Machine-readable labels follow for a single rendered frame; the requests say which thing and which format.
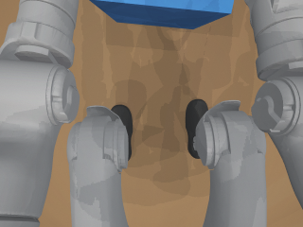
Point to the robot left shin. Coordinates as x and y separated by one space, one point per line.
73 136

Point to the robot left forearm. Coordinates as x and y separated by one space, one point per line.
43 32

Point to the robot right forearm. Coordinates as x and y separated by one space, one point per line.
278 33

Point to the carton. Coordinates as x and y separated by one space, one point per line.
186 14

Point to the right robot upper arm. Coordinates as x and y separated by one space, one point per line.
278 111

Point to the left robot thigh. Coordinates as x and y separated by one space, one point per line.
95 178

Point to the left robot upper arm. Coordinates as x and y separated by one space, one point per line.
36 99

